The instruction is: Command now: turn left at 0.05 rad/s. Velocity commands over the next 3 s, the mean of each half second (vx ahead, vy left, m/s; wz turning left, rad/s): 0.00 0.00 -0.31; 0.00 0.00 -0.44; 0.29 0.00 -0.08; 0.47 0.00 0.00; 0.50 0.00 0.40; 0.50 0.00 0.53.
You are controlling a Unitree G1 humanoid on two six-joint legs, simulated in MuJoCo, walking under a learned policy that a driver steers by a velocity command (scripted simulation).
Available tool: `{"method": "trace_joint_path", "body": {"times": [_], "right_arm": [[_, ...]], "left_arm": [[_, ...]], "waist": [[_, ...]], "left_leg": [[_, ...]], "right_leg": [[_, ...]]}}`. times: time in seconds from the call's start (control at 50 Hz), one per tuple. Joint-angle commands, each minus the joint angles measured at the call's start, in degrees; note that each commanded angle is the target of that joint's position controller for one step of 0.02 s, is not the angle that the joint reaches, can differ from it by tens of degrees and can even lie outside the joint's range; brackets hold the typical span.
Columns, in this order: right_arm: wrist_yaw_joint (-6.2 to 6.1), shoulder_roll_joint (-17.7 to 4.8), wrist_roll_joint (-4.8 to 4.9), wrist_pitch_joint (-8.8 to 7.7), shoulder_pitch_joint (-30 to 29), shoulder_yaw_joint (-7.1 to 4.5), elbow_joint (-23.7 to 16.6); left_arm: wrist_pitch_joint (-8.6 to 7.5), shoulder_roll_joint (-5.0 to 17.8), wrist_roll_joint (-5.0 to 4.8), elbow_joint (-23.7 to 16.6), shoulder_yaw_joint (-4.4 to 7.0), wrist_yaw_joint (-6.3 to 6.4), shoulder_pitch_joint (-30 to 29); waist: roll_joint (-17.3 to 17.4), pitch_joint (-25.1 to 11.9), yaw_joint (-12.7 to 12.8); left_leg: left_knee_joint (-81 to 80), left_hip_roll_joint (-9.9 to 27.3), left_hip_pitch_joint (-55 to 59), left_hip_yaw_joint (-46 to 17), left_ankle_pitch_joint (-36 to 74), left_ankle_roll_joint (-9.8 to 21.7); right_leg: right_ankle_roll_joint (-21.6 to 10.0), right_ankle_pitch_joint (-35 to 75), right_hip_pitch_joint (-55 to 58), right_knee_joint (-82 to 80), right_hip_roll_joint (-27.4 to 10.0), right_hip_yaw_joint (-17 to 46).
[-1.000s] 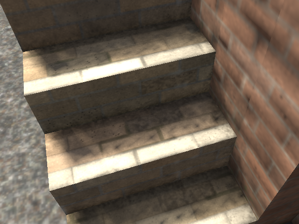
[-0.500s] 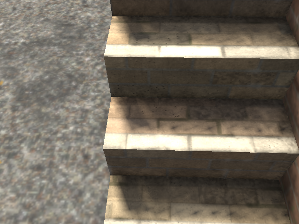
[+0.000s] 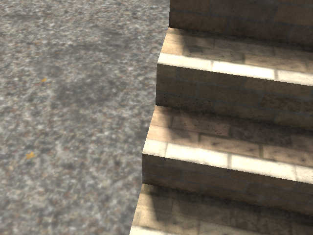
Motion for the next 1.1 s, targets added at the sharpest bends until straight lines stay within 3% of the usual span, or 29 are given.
{"method": "trace_joint_path", "body": {"times": [0.02, 0.06, 0.1, 0.12, 0.14, 0.2, 0.24, 0.28, 0.34, 0.36, 0.38, 0.4, 0.42, 0.46, 0.5, 0.56, 0.68, 0.72, 0.78, 0.86, 0.92, 0.94, 0.96, 0.98, 1.0, 1.02, 1.04, 1.06, 1.1], "right_arm": [[-0.28, -6.51, 0.30, -2.26, -4.69, -1.33, -2.40], [-0.31, -6.49, 0.74, -2.36, -3.42, -1.26, -1.21], [-0.70, -9.36, 0.56, -2.22, -0.47, -2.25, -0.74], [-1.08, -10.20, 0.43, -1.75, 0.77, -2.80, -1.23], [-1.71, -11.19, 0.45, -1.27, -0.39, -3.17, -1.25], [-3.00, -11.80, 1.27, 0.05, 0.11, -4.15, -1.64], [-3.41, -11.43, 1.18, 0.37, -1.46, -4.45, -2.74], [-3.52, -11.32, 1.77, -0.32, -4.18, -4.42, -4.05], [-3.57, -11.66, 2.64, -0.77, -7.83, -4.63, -5.20], [-3.43, -9.95, 2.30, -0.62, -4.09, -4.37, -4.21], [-3.08, -5.80, -0.33, -0.32, -2.72, -2.97, -6.28], [-3.33, -7.47, 0.30, -0.57, -6.98, -3.37, -7.16], [-3.42, -10.65, 1.29, -0.44, -6.07, -4.24, -6.97], [-3.70, -11.63, 0.86, -0.29, -5.49, -4.85, -5.13], [-3.61, -10.80, 0.78, -0.06, -5.68, -4.91, -5.33], [-3.58, -9.43, 1.19, -0.29, -4.89, -4.63, -5.58], [-3.43, -9.94, 1.55, -1.23, -6.51, -4.62, -6.30], [-2.68, -9.82, 1.51, -1.63, -7.20, -4.46, -6.73], [-1.89, -9.66, 1.41, -1.66, -5.93, -3.54, -5.30], [-0.95, -10.32, 1.65, -2.49, -4.73, -2.96, -4.49], [-0.43, -11.03, 0.69, -3.20, -1.53, -2.75, -2.58], [-0.66, -12.91, -0.19, -3.15, -0.52, -2.82, -2.57], [-0.73, -15.44, -1.46, -2.87, -2.49, -2.92, -2.74], [-0.62, -12.54, -1.73, -3.21, -4.05, -2.41, -3.51], [-0.67, -11.33, -1.03, -3.48, -4.97, -1.92, -3.63], [-0.82, -10.22, -0.49, -3.60, -4.76, -1.43, -3.21], [-1.13, -8.69, -0.70, -2.32, -1.90, -0.14, -1.00], [-1.18, -9.78, -1.11, -1.66, -2.07, -0.14, -0.30], [-0.94, -11.02, -1.29, -0.77, -1.43, -0.42, 0.20]], "left_arm": [[-0.44, 4.19, -0.10, -1.13, 1.16, 0.33, 1.63], [-0.87, 3.78, -0.10, -0.92, 0.75, -0.31, 0.45], [-0.79, 8.26, -0.50, -2.57, 1.44, -0.32, -2.01], [-0.69, 10.62, -1.51, -2.01, 2.21, -0.31, -2.55], [-0.67, 9.06, -1.82, -2.40, 2.20, -0.49, -2.75], [-0.68, 6.22, -1.04, -3.29, 2.02, -0.76, -2.39], [-0.30, 5.02, -0.93, -3.65, 2.00, -1.25, -0.35], [-0.08, 3.65, -1.80, -4.21, 1.77, -1.83, 0.96], [-0.21, 4.43, -1.18, -3.08, 2.26, -2.69, 5.85], [-0.53, 6.43, -0.36, -3.76, 3.02, -2.42, 6.29], [-0.88, 14.68, 0.09, -6.42, 4.80, -1.46, 5.71], [-1.92, 14.99, 3.25, -7.90, 4.06, -2.56, 6.78], [-2.58, 14.47, 2.73, -8.87, 4.44, -2.92, 3.95], [-2.04, 11.78, -0.09, -10.33, 3.97, -1.86, -1.32], [-1.33, 11.09, -0.13, -10.85, 3.35, -1.09, -1.45], [-0.89, 9.77, -0.40, -11.25, 2.83, -0.28, 1.17], [0.15, 11.09, -0.11, -12.88, 3.57, 0.35, 0.62], [0.55, 11.94, -0.59, -13.75, 3.89, 0.27, -0.50], [1.19, 11.53, 0.35, -14.95, 3.75, 0.91, -2.94], [1.77, 10.64, 0.52, -14.23, 3.09, 0.86, -2.66], [1.71, 9.03, 0.17, -13.65, 2.21, 0.87, -2.42], [1.34, 7.19, 0.67, -13.36, 1.52, 0.71, -1.04], [0.63, 6.10, 0.72, -14.50, 0.97, 0.41, -1.13], [0.26, 9.50, 1.03, -14.49, 1.77, 0.50, -3.24], [0.26, 11.63, 0.73, -14.05, 2.54, 0.53, -3.40], [0.49, 10.49, 0.70, -13.21, 2.33, 0.68, -2.73], [1.17, 6.41, 0.95, -10.12, 1.24, -0.89, -0.49], [1.49, 4.16, 0.99, -9.88, 0.44, -1.91, 0.16], [1.53, 3.57, 1.05, -9.14, -0.11, -2.93, -2.66]], "waist": [[10.55, -1.54, 0.77], [8.39, -1.71, 0.61], [5.94, -1.48, -1.88], [2.47, -0.10, -3.68], [3.63, 0.29, -2.31], [5.68, -1.43, -1.91], [9.66, -2.79, -1.17], [10.39, -0.56, -0.38], [5.92, -2.44, 2.54], [-1.26, -2.00, 1.92], [-19.51, -1.20, -0.52], [-16.11, -5.95, 2.23], [-8.89, -4.53, 1.14], [-0.03, -2.69, -0.70], [-0.79, -3.69, -1.16], [-2.52, -5.09, -0.47], [-7.03, -2.92, 0.31], [-6.47, -3.47, 0.14], [-7.04, -4.42, 0.62], [-8.00, -4.23, 1.04], [-4.88, -4.64, -0.64], [0.94, -5.52, -0.01], [12.43, -4.16, 1.85], [11.30, -4.19, 0.34], [9.57, -4.52, 0.35], [8.72, -6.02, 0.57], [4.05, -4.44, 0.14], [7.04, -3.23, 0.91], [12.25, -1.13, -1.06]], "left_leg": [[-8.44, 12.70, -2.50, -9.93, 10.95, 8.03], [-6.20, 10.38, -1.56, -7.09, 8.50, 5.58], [-4.21, 8.30, -0.03, -6.29, 1.70, 3.35], [-4.75, 6.64, 0.39, -4.82, 0.92, 2.72], [-3.86, 7.03, 2.04, -4.00, 1.61, 2.92], [-4.55, 12.29, 3.19, -5.75, 6.25, 6.51], [-5.59, 18.28, 1.08, -8.96, 8.84, 10.14], [-5.59, 22.11, -0.96, -10.15, 11.84, 12.35], [4.22, 16.95, -4.93, -1.26, 15.36, 6.53], [13.96, 12.24, -9.28, 4.08, 6.16, 1.94], [33.98, 3.08, -25.72, 8.76, -21.41, -5.69], [43.91, -0.75, -24.71, -2.80, -29.08, -5.40], [47.92, 0.58, -25.57, -4.76, -25.28, -4.88], [46.17, 2.66, -26.57, -4.73, -14.81, -4.51], [44.90, 1.82, -23.90, -4.98, -8.99, -5.13], [41.49, 0.38, -24.93, -5.20, -5.85, -6.18], [25.53, -0.62, -22.25, -6.48, -4.99, -7.54], [21.52, -0.99, -19.91, -6.91, -5.82, -7.42], [15.80, -1.09, -13.16, -5.22, -5.14, -7.43], [7.54, -0.67, -7.48, -3.74, -5.34, -5.58], [-6.45, 2.40, 3.76, -3.42, 6.44, -2.25], [-7.62, 9.24, 9.44, -9.14, 12.36, 0.44], [-9.02, 17.33, 8.00, -19.46, 21.36, 8.11], [-10.38, 21.51, 2.57, -22.29, 22.55, 13.84], [-9.77, 20.39, 2.34, -20.57, 22.34, 14.34], [-10.25, 17.72, 3.65, -18.09, 15.37, 12.50], [-11.08, 16.98, 0.59, -15.90, 14.58, 10.24], [-11.13, 13.11, -0.23, -12.63, 8.76, 7.66], [-11.93, 9.63, -0.21, -11.67, -3.79, 5.63]], "right_leg": [[0.85, 2.17, 2.46, -0.44, -1.24, 1.72], [0.07, 13.23, 5.79, -9.13, -0.77, 0.76], [-1.82, 22.16, 4.48, -9.59, -1.75, 2.59], [-3.85, 19.79, 0.86, -7.75, -0.66, 3.10], [-4.77, 18.23, -1.95, -7.42, -0.07, 3.48], [-3.61, 16.08, -4.25, -1.52, 1.22, 1.77], [-3.22, 2.40, -4.83, 7.78, 1.19, 0.24], [-3.28, -7.37, -7.18, 14.24, -0.67, -0.72], [-5.14, 5.32, 3.91, -0.12, 1.13, -3.10], [-7.35, 15.09, 8.42, -8.54, 0.55, 2.66], [-15.38, 35.34, 15.35, -16.69, -14.46, 28.40], [-24.32, 39.20, 10.07, -20.87, -19.31, 36.26], [-23.78, 34.26, 9.54, -20.42, -17.46, 30.96], [-17.66, 23.81, 9.38, -19.31, -12.25, 23.62], [-15.43, 26.22, 8.71, -18.60, -9.35, 20.35], [-15.44, 25.37, 12.77, -18.90, -7.99, 19.65], [-14.77, 10.17, 12.36, -20.75, -6.34, 24.60], [-15.45, 12.63, 11.61, -19.76, -6.40, 26.67], [-14.94, 9.63, 7.90, -19.80, -5.23, 25.71], [-14.93, 14.03, 7.45, -18.62, -5.12, 27.55], [-11.80, 16.37, 3.16, -15.48, -2.46, 25.25], [-8.91, 8.88, -2.20, -9.49, 0.47, 21.21], [-5.44, -2.84, -8.57, -3.06, 7.48, 12.50], [-2.48, -8.80, -6.10, 5.52, 6.61, 10.10], [-0.76, -8.04, -5.71, 11.07, 5.51, 9.47], [0.54, -5.89, -5.73, 11.96, 4.54, 9.05], [-1.25, -2.72, -0.90, 8.89, 6.31, 7.38], [-1.83, -0.95, 1.10, 3.77, 5.64, 5.56], [-3.16, 0.91, 3.11, -4.24, 6.69, 1.31]]}}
